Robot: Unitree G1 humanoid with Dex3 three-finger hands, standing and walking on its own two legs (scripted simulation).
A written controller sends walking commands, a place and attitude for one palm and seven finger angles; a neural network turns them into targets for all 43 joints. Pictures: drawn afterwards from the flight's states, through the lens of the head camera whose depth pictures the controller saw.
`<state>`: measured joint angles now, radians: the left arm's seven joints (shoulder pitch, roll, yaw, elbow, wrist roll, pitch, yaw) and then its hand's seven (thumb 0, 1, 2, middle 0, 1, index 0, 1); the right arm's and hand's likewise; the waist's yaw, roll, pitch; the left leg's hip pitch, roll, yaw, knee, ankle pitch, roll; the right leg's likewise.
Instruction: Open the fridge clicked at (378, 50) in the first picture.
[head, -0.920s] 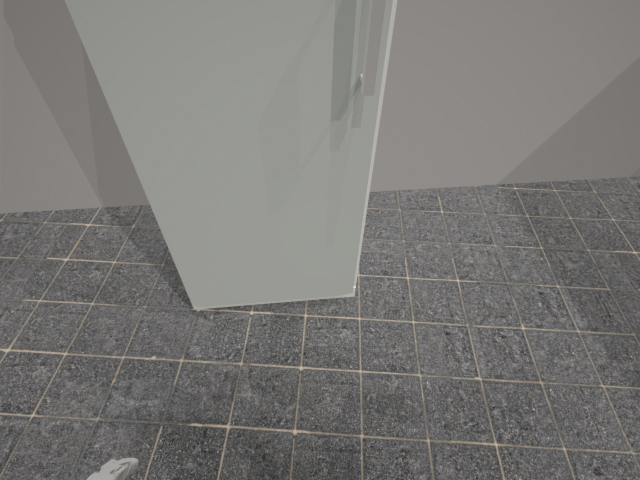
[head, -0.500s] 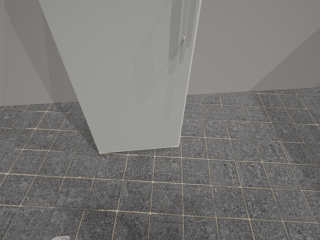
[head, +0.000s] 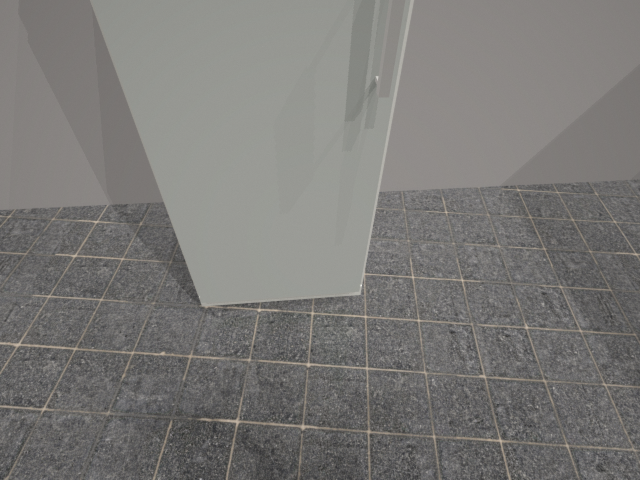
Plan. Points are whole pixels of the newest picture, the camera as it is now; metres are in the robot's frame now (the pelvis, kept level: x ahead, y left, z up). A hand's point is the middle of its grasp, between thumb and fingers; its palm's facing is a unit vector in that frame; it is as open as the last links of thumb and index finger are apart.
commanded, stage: look at it before walking up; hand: right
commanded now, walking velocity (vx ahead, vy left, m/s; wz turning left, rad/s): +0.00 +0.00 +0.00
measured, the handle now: (391, 14) +0.82 -0.07 +0.24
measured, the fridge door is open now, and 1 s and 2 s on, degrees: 0 0 0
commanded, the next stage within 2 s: turn to face it in 0.52 s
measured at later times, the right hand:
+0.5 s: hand out of the picture +0.08 -0.24 -0.16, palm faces -0.03 +0.94 -0.33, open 7.4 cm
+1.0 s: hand out of the picture +0.07 -0.21 -0.17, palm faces -0.09 +0.96 -0.27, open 7.4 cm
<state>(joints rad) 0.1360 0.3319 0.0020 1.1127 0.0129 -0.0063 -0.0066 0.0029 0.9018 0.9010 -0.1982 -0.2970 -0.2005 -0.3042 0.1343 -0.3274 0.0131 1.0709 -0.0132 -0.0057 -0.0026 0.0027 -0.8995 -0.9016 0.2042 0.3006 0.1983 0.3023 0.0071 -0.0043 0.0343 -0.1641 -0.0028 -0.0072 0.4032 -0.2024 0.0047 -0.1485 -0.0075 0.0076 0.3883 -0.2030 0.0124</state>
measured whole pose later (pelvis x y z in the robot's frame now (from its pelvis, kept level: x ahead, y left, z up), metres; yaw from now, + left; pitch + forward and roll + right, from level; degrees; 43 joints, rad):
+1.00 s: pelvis +0.00 +0.00 -0.01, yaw +4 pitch -2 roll +0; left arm 0.16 0.24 0.01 1.07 0.01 0.01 0.01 0.00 0.90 0.90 -0.20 -0.30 -0.20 -0.30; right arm 0.19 -0.25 0.00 1.04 -0.02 0.04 -0.01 0.00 -0.90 -0.90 0.20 0.30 0.20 0.30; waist 0.00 0.00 0.05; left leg -0.22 -0.04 -0.07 0.49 -0.24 0.01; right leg -0.18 -0.04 -0.06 0.47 -0.26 0.02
